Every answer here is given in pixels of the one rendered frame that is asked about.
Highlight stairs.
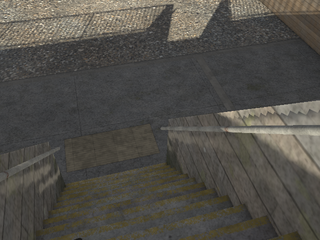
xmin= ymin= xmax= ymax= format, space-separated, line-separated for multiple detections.
xmin=36 ymin=162 xmax=302 ymax=240

